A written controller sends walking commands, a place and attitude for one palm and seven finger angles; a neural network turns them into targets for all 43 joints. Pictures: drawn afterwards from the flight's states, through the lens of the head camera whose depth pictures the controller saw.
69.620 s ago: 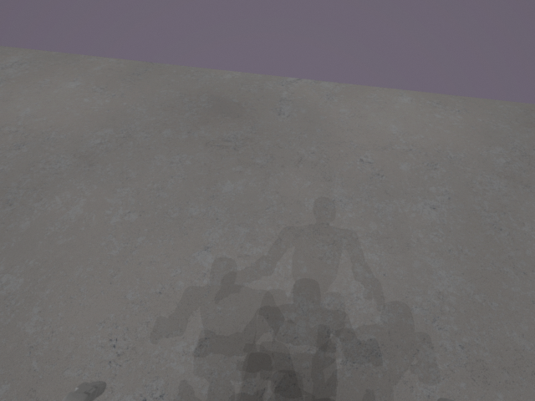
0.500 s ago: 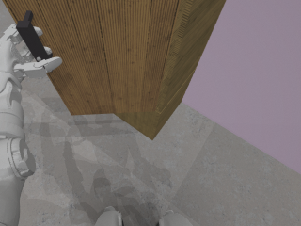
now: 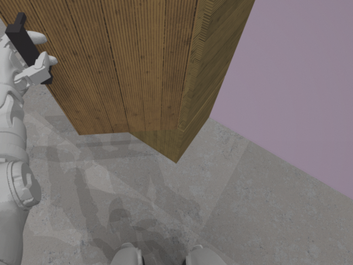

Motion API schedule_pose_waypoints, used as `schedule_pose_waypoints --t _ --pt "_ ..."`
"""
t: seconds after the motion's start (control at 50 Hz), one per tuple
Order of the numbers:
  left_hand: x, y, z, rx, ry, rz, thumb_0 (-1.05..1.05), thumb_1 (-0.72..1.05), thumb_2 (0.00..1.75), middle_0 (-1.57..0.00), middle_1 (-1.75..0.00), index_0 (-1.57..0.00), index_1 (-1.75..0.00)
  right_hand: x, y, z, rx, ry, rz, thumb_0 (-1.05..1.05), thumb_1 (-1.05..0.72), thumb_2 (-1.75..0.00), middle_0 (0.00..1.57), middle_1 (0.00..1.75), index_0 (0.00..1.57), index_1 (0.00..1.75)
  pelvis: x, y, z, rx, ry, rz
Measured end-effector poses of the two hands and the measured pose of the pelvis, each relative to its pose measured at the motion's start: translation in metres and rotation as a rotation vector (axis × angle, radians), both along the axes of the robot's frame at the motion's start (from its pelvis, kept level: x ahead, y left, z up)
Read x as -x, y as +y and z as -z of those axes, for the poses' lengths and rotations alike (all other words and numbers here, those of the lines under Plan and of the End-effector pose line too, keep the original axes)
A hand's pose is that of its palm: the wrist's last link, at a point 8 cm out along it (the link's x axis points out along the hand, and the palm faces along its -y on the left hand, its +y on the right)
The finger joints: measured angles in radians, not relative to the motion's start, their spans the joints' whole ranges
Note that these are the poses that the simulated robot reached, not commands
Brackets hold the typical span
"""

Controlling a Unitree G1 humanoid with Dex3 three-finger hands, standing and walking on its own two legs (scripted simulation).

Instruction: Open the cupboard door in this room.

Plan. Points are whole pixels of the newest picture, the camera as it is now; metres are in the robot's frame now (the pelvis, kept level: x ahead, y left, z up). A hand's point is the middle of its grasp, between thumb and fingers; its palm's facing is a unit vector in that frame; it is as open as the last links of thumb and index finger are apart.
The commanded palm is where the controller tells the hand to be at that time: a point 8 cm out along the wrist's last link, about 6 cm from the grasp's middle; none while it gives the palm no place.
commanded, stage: pull the door open along its arc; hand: left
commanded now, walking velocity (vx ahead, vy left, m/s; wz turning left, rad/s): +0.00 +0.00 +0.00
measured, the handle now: (34, 50) +0.56 +0.26 +0.12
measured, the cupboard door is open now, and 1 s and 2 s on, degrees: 40 86 84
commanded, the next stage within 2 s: open thumb and fingers to let go in 0.86 s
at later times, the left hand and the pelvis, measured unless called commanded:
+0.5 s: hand (53, 114) +0.40 +0.19 +0.12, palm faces +0.17 -0.98 +0.05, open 6.1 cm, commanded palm +0.33 +0.24 +0.11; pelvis +0.02 +0.00 +0.02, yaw +0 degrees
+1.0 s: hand (116, 169) +0.29 +0.08 +0.12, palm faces +0.44 -0.90 +0.01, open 6.4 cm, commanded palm +0.24 +0.13 +0.11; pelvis +0.02 -0.04 +0.02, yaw +4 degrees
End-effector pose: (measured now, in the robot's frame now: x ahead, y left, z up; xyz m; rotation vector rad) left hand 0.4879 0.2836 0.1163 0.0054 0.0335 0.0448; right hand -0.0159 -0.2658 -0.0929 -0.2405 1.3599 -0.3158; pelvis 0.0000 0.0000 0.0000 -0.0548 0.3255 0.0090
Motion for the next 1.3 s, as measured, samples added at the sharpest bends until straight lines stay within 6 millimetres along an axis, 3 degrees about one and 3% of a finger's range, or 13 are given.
schedule_pose_waypoints --t 0.14,0.26,0.42,0.6,0.72,0.88,1.1,1.2,1.3 --pt "0.008 -0.001 0.001 -0.006 -0.011 -0.001 -0.01 0.73 0.82 -0.35 -1.35 -0.34 -1.35 -0.004 -0.003 -0.001 -0.008 -0.004 0.008 0.01 -0.90 -0.90 0.20 0.30 0.20 0.30 -0.005 -0.001 -0.003 -0.006 -0.005 0.009" --pt "0.029 -0.004 0.002 -0.005 -0.028 0.009 -0.01 0.72 0.77 -0.35 -1.35 -0.34 -1.35 -0.028 -0.002 -0.003 -0.031 -0.068 0.010 0.01 -0.90 -0.90 0.20 0.30 0.20 0.30 -0.013 -0.001 -0.008 -0.015 -0.033 0.019" --pt "0.083 -0.019 0.004 0.022 -0.055 0.002 0.00 0.70 0.72 -0.35 -1.35 -0.33 -1.35 -0.100 0.006 -0.010 -0.079 -0.277 -0.060 0.01 -0.90 -0.90 0.20 0.30 0.20 0.30 -0.024 0.000 -0.016 -0.028 -0.089 0.020" --pt "0.162 -0.074 0.003 0.048 -0.061 -0.273 -0.01 0.68 0.74 -0.33 -1.34 -0.34 -1.30 -0.198 0.035 -0.027 -0.169 -0.527 -0.242 0.01 -0.91 -0.90 0.19 0.30 0.20 0.30 -0.024 -0.004 -0.020 -0.046 -0.156 -0.004" --pt "0.203 -0.110 -0.001 0.035 -0.020 -0.351 0.00 0.66 0.72 -0.33 -1.31 -0.35 -1.32 -0.234 0.050 -0.047 -0.198 -0.616 -0.305 0.01 -0.91 -0.90 0.20 0.30 0.20 0.30 -0.025 -0.014 -0.024 -0.058 -0.214 -0.017" --pt "0.241 -0.149 -0.003 0.030 0.007 -0.332 0.01 0.62 0.68 -0.33 -1.30 -0.36 -1.33 -0.236 0.039 -0.054 -0.196 -0.627 -0.310 0.01 -0.90 -0.90 0.20 0.30 0.20 0.30 -0.027 -0.031 -0.028 -0.070 -0.266 -0.028" --pt "0.242 -0.165 -0.001 -0.011 -0.027 -0.418 0.00 0.66 0.77 -0.35 -1.31 -0.35 -1.32 -0.200 0.005 -0.021 -0.150 -0.482 -0.314 0.02 -0.90 -0.90 0.20 0.30 0.20 0.30 -0.014 -0.045 -0.023 -0.084 -0.267 -0.063" --pt "0.241 -0.161 -0.001 -0.012 -0.027 -0.398 0.01 0.52 0.73 -0.35 -1.30 -0.35 -1.31 -0.186 0.000 -0.017 -0.149 -0.461 -0.287 0.02 -0.90 -0.90 0.19 0.30 0.20 0.30 -0.011 -0.048 -0.025 -0.086 -0.274 -0.059" --pt "0.243 -0.158 -0.001 0.001 -0.036 -0.398 0.01 0.26 0.62 -0.35 -1.28 -0.34 -1.28 -0.182 0.002 -0.017 -0.154 -0.476 -0.281 0.02 -0.90 -0.90 0.19 0.30 0.20 0.30 -0.008 -0.046 -0.026 -0.085 -0.278 -0.055"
